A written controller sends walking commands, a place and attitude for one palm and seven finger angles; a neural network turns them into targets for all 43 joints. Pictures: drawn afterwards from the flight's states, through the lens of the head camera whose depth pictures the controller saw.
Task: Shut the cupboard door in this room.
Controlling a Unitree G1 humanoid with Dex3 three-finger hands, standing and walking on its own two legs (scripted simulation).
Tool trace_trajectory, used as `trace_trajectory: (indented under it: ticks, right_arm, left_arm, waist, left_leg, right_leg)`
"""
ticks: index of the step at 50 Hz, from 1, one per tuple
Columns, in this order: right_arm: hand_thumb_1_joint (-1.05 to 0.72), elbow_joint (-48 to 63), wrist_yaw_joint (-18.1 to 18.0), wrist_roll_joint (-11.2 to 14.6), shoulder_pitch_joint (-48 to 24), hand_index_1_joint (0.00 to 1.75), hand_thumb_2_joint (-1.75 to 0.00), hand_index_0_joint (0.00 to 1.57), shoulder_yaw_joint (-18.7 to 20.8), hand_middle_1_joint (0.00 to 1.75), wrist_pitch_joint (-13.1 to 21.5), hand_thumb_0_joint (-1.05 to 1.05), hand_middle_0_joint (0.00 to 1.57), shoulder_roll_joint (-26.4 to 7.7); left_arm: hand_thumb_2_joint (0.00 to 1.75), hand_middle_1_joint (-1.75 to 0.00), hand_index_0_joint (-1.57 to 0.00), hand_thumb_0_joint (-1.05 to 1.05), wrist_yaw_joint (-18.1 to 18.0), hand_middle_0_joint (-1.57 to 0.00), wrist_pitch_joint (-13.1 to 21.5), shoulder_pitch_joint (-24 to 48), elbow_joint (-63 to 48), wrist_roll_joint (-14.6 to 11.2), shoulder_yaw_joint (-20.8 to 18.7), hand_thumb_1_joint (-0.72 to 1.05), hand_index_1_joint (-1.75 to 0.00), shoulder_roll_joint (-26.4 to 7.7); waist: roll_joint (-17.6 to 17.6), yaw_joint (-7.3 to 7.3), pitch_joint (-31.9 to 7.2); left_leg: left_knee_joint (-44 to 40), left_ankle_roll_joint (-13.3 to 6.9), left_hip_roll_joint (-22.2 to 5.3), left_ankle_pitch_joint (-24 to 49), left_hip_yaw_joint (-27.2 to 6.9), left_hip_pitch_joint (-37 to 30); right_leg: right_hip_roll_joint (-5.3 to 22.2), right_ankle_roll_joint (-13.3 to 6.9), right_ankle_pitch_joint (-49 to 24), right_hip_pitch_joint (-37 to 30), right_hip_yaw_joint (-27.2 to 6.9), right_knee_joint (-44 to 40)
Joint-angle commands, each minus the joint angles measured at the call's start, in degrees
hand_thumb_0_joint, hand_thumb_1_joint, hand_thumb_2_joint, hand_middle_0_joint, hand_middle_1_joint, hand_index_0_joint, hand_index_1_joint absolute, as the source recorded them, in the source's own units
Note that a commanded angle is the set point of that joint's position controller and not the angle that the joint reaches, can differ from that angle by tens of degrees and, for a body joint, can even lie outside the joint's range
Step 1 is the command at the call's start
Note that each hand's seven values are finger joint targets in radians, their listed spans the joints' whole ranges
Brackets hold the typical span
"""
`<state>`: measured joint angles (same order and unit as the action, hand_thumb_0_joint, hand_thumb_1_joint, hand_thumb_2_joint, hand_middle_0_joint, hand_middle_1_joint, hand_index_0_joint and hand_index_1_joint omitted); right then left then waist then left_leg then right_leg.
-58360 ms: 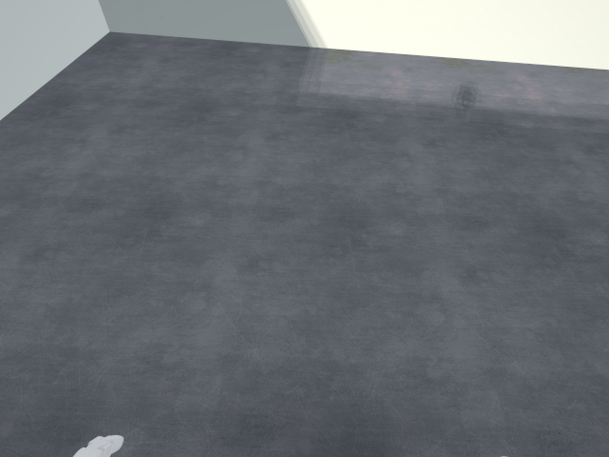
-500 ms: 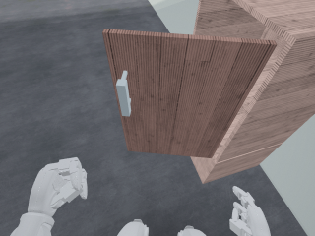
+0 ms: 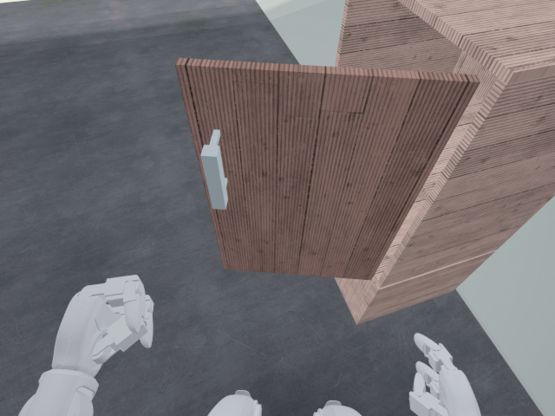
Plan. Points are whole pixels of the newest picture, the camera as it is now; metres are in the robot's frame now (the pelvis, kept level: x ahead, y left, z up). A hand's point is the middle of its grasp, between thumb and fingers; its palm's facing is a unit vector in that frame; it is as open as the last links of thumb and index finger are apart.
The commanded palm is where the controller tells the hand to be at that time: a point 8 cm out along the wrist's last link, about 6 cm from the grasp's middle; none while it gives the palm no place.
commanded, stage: bring the fist close to the handle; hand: left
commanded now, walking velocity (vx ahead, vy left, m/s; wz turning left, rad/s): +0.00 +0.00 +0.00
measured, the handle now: (218, 170) +0.48 +0.13 +0.06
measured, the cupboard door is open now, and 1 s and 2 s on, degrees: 67 67 65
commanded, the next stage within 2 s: push the door shut along its arc in 1.50 s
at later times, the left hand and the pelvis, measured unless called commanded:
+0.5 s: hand (188, 279) +0.28 +0.14 +0.06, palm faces -0.07 -1.00 -0.03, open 3.1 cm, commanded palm +0.27 +0.20 +0.06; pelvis +0.00 -0.01 +0.00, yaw +0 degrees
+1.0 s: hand (221, 235) +0.35 +0.11 +0.06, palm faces -0.06 -1.00 -0.02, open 3.1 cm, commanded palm +0.34 +0.16 +0.06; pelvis +0.00 -0.01 +0.00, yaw -1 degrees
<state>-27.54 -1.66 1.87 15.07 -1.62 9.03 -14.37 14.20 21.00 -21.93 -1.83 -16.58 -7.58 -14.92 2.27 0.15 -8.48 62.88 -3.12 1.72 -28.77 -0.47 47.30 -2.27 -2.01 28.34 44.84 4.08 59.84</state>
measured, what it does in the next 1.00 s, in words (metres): stands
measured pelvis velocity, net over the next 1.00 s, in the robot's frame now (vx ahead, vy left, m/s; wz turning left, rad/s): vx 0.00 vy -0.01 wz -0.01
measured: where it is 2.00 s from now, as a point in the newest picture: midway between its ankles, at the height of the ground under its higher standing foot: outside the picture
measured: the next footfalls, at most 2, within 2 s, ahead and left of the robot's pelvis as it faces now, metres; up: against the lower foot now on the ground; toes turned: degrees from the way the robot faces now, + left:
none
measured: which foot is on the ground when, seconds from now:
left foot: down 0.00-1.00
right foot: down 0.00-1.00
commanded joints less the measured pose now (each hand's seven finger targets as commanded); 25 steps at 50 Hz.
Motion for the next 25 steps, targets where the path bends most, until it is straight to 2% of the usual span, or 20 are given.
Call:
trace_trajectory:
  ticks: [1, 2, 3, 5, 6, 7, 8, 9, 10, 12, 13, 14, 16, 17, 19, 21, 22, 25]
  right_arm:
    - [-0.9, 8.77, -0.74, 0.48, -2.36, 0.3, -0.9, 0.2, 3.32, 0.3, 2.85, 0.0, 0.2, -7.43]
    - [-0.9, 8.78, -0.8, 0.25, -2.43, 0.3, -0.9, 0.2, 3.21, 0.3, 2.68, 0.0, 0.2, -7.58]
    - [-0.9, 8.9, -0.76, 0.43, -2.57, 0.3, -0.9, 0.2, 3.21, 0.3, 2.66, 0.0, 0.2, -7.41]
    - [-0.9, 8.97, -0.84, 0.46, -2.55, 0.3, -0.9, 0.2, 3.18, 0.3, 2.61, 0.0, 0.2, -7.37]
    - [-0.9, 9.04, -0.89, 0.47, -2.7, 0.3, -0.9, 0.2, 2.96, 0.3, 2.71, 0.0, 0.2, -7.46]
    - [-0.9, 8.54, -1.06, 0.35, -2.45, 0.3, -0.9, 0.2, 3.01, 0.3, 2.76, 0.0, 0.2, -7.64]
    - [-0.9, 8.56, -1.1, 0.31, -2.57, 0.3, -0.9, 0.2, 2.98, 0.3, 2.87, 0.0, 0.2, -7.48]
    - [-0.9, 8.17, -1.19, 0.33, -2.37, 0.3, -0.9, 0.2, 3.03, 0.3, 2.93, 0.0, 0.2, -7.64]
    - [-0.9, 7.95, -1.15, 0.27, -2.46, 0.3, -0.9, 0.2, 3.01, 0.3, 2.99, 0.0, 0.2, -7.58]
    - [-0.9, 7.96, -1.08, 0.19, -2.35, 0.3, -0.9, 0.2, 2.92, 0.3, 2.84, 0.0, 0.2, -7.68]
    - [-0.9, 7.83, -0.98, 0.31, -2.63, 0.3, -0.9, 0.2, 2.83, 0.3, 2.71, 0.0, 0.2, -7.5]
    - [-0.9, 7.54, -0.99, 0.3, -2.44, 0.3, -0.9, 0.2, 2.75, 0.3, 2.46, 0.0, 0.2, -7.57]
    - [-0.9, 7.38, -0.83, 0.43, -2.83, 0.3, -0.9, 0.2, 2.71, 0.3, 2.19, 0.0, 0.2, -7.37]
    - [-0.9, 7.5, -0.83, 0.33, -2.7, 0.3, -0.9, 0.2, 2.68, 0.3, 1.96, 0.0, 0.2, -7.5]
    - [-0.9, 7.37, -0.66, 0.45, -2.81, 0.3, -0.9, 0.2, 2.64, 0.3, 1.66, 0.0, 0.2, -7.26]
    - [-0.9, 6.86, -0.47, 0.37, -2.62, 0.3, -0.9, 0.2, 2.62, 0.3, 1.43, 0.0, 0.2, -7.2]
    - [-0.9, 6.84, -0.45, 0.19, -2.44, 0.3, -0.9, 0.2, 2.63, 0.3, 1.18, 0.0, 0.2, -7.36]
    - [-0.9, 6.49, 0.01, 0.09, -2.51, 0.3, -0.9, 0.2, 2.66, 0.3, 0.52, 0.0, 0.2, -6.99]
  left_arm:
    - [0.9, -1.5, -1.3, 0.0, -0.27, -1.3, 3.85, 3.03, -12.12, -1.09, -4.43, 0.9, -1.5, -6.57]
    - [0.9, -1.5, -1.3, 0.0, -0.27, -1.3, 3.51, 3.3, -11.71, -1.17, -5.35, 0.9, -1.5, -7.73]
    - [0.9, -1.5, -1.3, 0.0, -0.01, -1.3, 3.43, 3.06, -11.46, -1.01, -4.19, 0.9, -1.5, -6.47]
    - [0.9, -1.5, -1.3, 0.0, 0.0, -1.3, 3.31, 3.27, -11.47, -1.22, -4.33, 0.9, -1.5, -6.43]
    - [0.9, -1.5, -1.3, 0.0, 0.11, -1.3, 3.32, 5.92, -11.86, -1.03, -2.32, 0.9, -1.5, -5.19]
    - [0.9, -1.5, -1.3, 0.0, -0.11, -1.3, 3.53, 8.97, -12.45, -1.01, -2.79, 0.9, -1.5, -6.17]
    - [0.9, -1.5, -1.3, 0.0, -0.22, -1.3, 3.4, 9.49, -11.51, -0.66, -1.49, 0.9, -1.5, -4.89]
    - [0.9, -1.5, -1.3, 0.0, -0.48, -1.3, 3.37, 10.92, -10.74, -0.49, -2.04, 0.9, -1.5, -5.5]
    - [0.9, -1.5, -1.3, 0.0, -0.72, -1.3, 3.5, 12.2, -10.82, -0.11, -1.68, 0.9, -1.5, -5.42]
    - [0.9, -1.5, -1.3, 0.0, -1.28, -1.3, 2.95, 12.3, -10.27, 0.23, -1.73, 0.9, -1.5, -5.95]
    - [0.9, -1.5, -1.3, 0.0, -1.52, -1.3, 2.49, 13.91, -9.58, 0.72, -1.0, 0.9, -1.5, -5.32]
    - [0.9, -1.5, -1.3, 0.0, -2.0, -1.3, 2.1, 16.01, -8.77, 1.1, -1.49, 0.9, -1.5, -6.14]
    - [0.9, -1.5, -1.3, 0.0, -2.94, -1.3, 1.55, 18.63, -7.79, 1.89, -0.69, 0.9, -1.5, -5.3]
    - [0.9, -1.5, -1.3, 0.0, -3.5, -1.3, 1.09, 19.05, -7.59, 1.96, -0.89, 0.9, -1.5, -5.71]
    - [0.9, -1.5, -1.3, 0.0, -4.49, -1.3, 0.65, 20.91, -6.64, 2.58, 0.37, 0.9, -1.5, -4.35]
    - [0.9, -1.5, -1.3, 0.0, -5.56, -1.3, 0.3, 23.86, -5.27, 3.1, 1.42, 0.9, -1.5, -3.38]
    - [0.9, -1.5, -1.3, 0.0, -6.09, -1.3, 0.03, 23.45, -4.22, 3.38, 0.68, 0.9, -1.5, -4.2]
    - [0.9, -1.5, -1.3, 0.0, -7.22, -1.3, -0.02, 26.04, -1.37, 4.05, 1.64, 0.9, -1.5, -2.52]
  waist:
    - [1.04, 0.2, -10.67]
    - [0.94, -0.03, -10.19]
    - [0.11, 0.28, -10.11]
    - [0.01, 0.36, -9.98]
    - [0.36, 1.18, -9.1]
    - [0.44, 1.41, -9.12]
    - [-0.27, 1.56, -9.26]
    - [-0.63, 1.72, -9.63]
    - [0.49, 1.48, -10.45]
    - [0.3, 1.0, -10.93]
    - [1.18, 1.24, -10.99]
    - [0.54, 1.45, -10.72]
    - [1.39, 1.22, -11.12]
    - [0.62, 1.05, -11.17]
    - [0.96, 1.1, -12.5]
    - [0.67, 1.59, -11.89]
    - [-0.23, 1.1, -12.33]
    - [-0.69, 1.27, -12.09]
  left_leg:
    - [-10.98, 2.15, -1.93, 13.2, -3.85, -8.3]
    - [-10.68, 1.96, -1.77, 12.97, -3.75, -7.21]
    - [-10.9, 2.06, -1.8, 12.83, -3.79, -7.5]
    - [-10.69, 1.92, -1.74, 11.8, -3.57, -7.13]
    - [-10.49, 1.74, -1.68, 10.61, -3.56, -6.76]
    - [-9.99, 1.69, -1.74, 10.49, -3.8, -6.47]
    - [-9.75, 1.55, -1.75, 10.17, -3.62, -6.43]
    - [-9.57, 1.58, -1.83, 9.77, -3.83, -6.31]
    - [-9.43, 1.58, -1.68, 10.05, -3.65, -6.53]
    - [-9.58, 1.52, -1.64, 10.41, -3.74, -6.46]
    - [-9.65, 1.52, -1.57, 10.09, -3.47, -6.6]
    - [-9.71, 1.46, -1.62, 9.86, -3.49, -6.21]
    - [-10.36, 1.54, -1.61, 9.44, -3.54, -7.06]
    - [-10.46, 1.41, -1.66, 9.85, -3.57, -6.94]
    - [-10.83, 1.43, -1.68, 10.65, -3.41, -8.3]
    - [-11.2, 1.5, -1.75, 10.5, -3.42, -8.78]
    - [-11.11, 1.4, -1.72, 11.35, -3.4, -8.43]
    - [-11.07, 1.43, -1.58, 12.46, -2.64, -8.58]
  right_leg:
    - [0.02, -0.1, -11.43, -6.21, -1.81, -7.49]
    - [-0.03, -0.26, -11.38, -6.9, -2.22, -7.58]
    - [0.04, -0.17, -11.27, -6.77, -2.04, -7.57]
    - [0.15, -0.01, -10.48, -6.47, -2.19, -7.96]
    - [0.26, 0.12, -9.44, -5.55, -2.3, -8.17]
    - [0.18, -0.09, -9.17, -5.49, -2.78, -8.03]
    - [0.32, 0.07, -8.91, -5.1, -2.77, -8.07]
    - [0.28, 0.13, -8.49, -4.48, -2.76, -7.95]
    - [0.44, 0.06, -8.72, -4.8, -2.97, -7.81]
    - [0.34, -0.12, -9.0, -5.74, -3.22, -7.86]
    - [0.58, -0.03, -8.82, -5.52, -3.18, -7.91]
    - [0.61, 0.02, -8.63, -5.59, -3.35, -8.22]
    - [0.64, -0.01, -8.06, -5.42, -3.26, -8.34]
    - [0.56, -0.08, -8.46, -6.34, -3.4, -8.52]
    - [0.69, 0.02, -9.46, -6.58, -3.22, -8.58]
    - [0.74, 0.12, -9.57, -6.23, -2.91, -8.86]
    - [0.63, 0.02, -10.32, -7.23, -3.16, -8.82]
    - [0.92, 0.22, -12.1, -7.61, -3.25, -8.97]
